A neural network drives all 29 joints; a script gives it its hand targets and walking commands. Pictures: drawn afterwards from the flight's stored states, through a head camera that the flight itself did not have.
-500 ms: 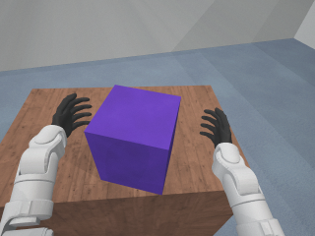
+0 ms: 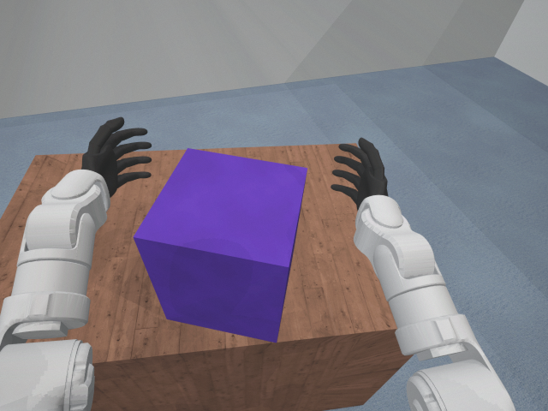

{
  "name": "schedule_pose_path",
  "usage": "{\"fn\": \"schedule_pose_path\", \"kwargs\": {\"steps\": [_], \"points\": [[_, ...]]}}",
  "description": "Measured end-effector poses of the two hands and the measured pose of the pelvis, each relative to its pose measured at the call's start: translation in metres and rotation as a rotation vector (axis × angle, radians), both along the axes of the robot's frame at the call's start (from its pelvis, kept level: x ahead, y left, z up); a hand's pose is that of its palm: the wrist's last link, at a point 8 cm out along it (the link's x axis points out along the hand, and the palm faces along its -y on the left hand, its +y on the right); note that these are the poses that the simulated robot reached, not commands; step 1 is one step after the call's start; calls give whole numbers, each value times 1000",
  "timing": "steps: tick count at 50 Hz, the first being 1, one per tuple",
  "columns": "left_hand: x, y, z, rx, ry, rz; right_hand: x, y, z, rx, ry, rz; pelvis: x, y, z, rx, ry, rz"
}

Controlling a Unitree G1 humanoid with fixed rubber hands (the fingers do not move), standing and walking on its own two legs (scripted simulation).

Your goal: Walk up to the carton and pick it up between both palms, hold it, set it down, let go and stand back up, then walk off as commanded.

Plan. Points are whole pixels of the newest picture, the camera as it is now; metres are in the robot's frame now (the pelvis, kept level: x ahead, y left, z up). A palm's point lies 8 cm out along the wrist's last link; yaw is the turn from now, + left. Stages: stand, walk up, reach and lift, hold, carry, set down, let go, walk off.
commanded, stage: reach and lift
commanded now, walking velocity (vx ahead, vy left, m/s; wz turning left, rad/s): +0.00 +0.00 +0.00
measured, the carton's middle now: (233, 247) +0.41 +0.06 -0.01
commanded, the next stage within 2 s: none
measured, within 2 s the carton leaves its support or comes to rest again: neither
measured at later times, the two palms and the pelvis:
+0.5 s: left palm (108, 167) +0.43 +0.23 +0.15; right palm (372, 197) +0.39 -0.15 +0.13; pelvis +0.00 +0.00 +0.00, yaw +0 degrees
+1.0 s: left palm (114, 231) +0.41 +0.25 +0.04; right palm (354, 238) +0.39 -0.14 +0.04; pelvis -0.02 +0.01 -0.03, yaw +0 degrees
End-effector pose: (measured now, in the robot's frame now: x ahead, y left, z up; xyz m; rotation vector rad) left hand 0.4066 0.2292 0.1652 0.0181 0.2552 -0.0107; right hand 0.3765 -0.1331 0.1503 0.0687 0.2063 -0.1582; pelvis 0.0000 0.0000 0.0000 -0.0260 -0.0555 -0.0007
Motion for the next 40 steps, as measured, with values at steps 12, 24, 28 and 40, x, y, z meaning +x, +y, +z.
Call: {"fn": "schedule_pose_path", "kwargs": {"steps": [12, 24, 28, 40], "points": [[29, -8, 23, -25, -12, -1, 18, -4, 17, -5, 18, -18, 1, 2, 0, -3, 2, 0], [29, 1, -8, -29, 8, 26, 14, -12, -14, -8, 75, -41, -1, 3, -1, -2, 11, 0], [25, 5, -25, -9, 14, 33, 12, -14, -30, -18, 93, -40, -4, 3, -2, -2, 23, 0], [7, 17, -85, 109, 54, 34, 8, -12, -72, -52, 107, -13, -15, 3, -11, 0, 172, 0]]}}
